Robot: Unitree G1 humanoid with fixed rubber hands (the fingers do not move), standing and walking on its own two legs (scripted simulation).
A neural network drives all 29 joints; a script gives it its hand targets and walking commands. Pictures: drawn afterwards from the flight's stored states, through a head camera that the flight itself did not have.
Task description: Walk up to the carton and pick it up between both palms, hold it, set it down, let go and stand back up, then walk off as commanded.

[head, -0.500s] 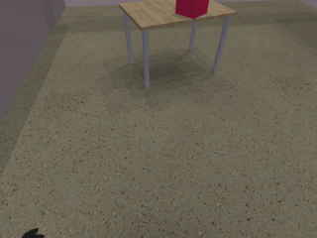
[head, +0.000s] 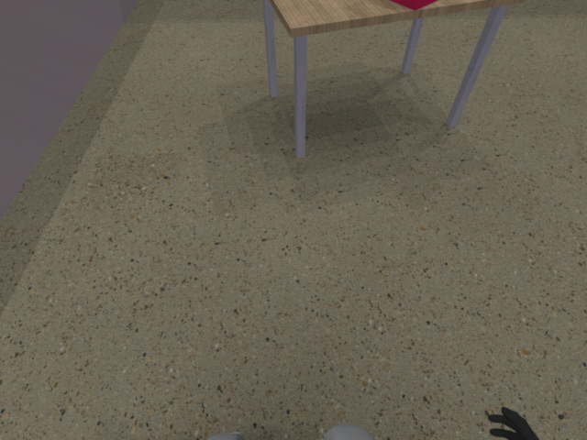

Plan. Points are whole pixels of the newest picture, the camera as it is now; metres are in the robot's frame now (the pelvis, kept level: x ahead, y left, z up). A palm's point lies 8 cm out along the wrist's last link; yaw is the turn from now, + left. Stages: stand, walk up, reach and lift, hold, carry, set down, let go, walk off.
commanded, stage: walk up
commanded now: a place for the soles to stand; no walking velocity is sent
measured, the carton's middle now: out of the picture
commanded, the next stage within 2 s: none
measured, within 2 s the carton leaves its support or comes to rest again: neither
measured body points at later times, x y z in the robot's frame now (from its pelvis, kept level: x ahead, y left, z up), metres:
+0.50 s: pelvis +0.22 -0.18 -0.02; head +0.23 -0.19 +0.43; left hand +0.26 +0.16 -0.11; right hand +0.33 -0.51 -0.13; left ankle +0.29 -0.08 -0.66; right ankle +0.28 -0.27 -0.71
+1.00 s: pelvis +0.45 -0.25 -0.01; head +0.45 -0.22 +0.44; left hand +0.60 +0.08 -0.10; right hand +0.47 -0.59 -0.09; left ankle +0.35 -0.08 -0.71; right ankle +0.62 -0.39 -0.69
